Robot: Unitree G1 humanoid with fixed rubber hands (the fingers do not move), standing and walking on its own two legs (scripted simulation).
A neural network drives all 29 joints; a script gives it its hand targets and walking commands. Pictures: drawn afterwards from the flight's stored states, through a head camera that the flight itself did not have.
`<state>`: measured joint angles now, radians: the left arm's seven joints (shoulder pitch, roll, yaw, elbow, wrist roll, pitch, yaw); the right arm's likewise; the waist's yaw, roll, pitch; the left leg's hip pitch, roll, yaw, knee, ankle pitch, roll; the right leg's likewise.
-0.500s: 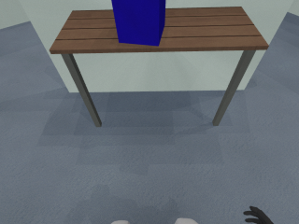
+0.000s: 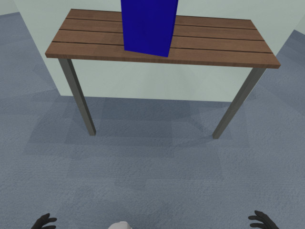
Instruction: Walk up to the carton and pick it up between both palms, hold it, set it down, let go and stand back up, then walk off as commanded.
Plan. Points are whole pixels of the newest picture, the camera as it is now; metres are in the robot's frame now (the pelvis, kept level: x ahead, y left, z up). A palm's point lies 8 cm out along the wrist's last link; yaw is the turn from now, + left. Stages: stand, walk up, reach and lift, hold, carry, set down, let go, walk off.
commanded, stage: walk off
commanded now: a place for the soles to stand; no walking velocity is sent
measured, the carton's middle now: (151, 14) +0.90 +0.00 +0.10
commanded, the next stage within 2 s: stand in 0.34 s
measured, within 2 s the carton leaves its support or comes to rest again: neither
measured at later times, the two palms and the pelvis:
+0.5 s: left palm out of the picture +0.09 +0.31 -0.09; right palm out of the picture +0.13 -0.31 -0.10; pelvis +0.00 -0.01 +0.00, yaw +0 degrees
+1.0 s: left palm out of the picture +0.06 +0.31 -0.11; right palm out of the picture +0.11 -0.32 -0.09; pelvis -0.01 -0.01 +0.00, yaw +0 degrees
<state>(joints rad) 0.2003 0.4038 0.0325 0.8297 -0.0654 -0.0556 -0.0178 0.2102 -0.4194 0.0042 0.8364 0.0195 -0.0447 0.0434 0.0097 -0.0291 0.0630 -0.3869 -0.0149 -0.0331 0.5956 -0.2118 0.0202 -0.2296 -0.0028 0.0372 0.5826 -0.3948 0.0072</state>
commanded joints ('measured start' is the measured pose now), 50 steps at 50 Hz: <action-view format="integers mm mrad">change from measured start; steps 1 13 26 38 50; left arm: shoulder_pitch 63 17 -40 -66 -86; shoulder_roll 210 189 186 187 183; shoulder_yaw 46 38 17 14 9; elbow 3 -14 78 151 192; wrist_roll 52 58 84 89 93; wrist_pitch -41 -29 12 23 18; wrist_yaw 30 22 13 9 15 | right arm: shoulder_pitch -91 -104 -157 -199 -200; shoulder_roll -147 -163 -168 -187 -169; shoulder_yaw -83 -83 -41 -40 -32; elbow -75 -57 52 114 149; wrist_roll -32 -36 -29 -33 -33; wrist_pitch -17 -7 -11 -5 4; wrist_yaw -27 -27 -36 -40 -40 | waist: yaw -8 -17 -7 1 -11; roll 116 3 27 66 37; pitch -218 -187 -187 -131 -130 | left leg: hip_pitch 168 232 238 180 212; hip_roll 88 96 140 141 133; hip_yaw -107 -110 -111 -147 -137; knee -56 -73 -142 -220 -210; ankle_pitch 255 176 196 -14 -8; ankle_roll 58 58 31 20 18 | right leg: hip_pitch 58 -26 35 37 14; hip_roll -102 -98 -94 -87 -100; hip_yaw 116 108 77 82 105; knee -96 -101 -137 -173 -199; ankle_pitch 294 262 252 153 151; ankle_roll -66 -60 -40 -45 -43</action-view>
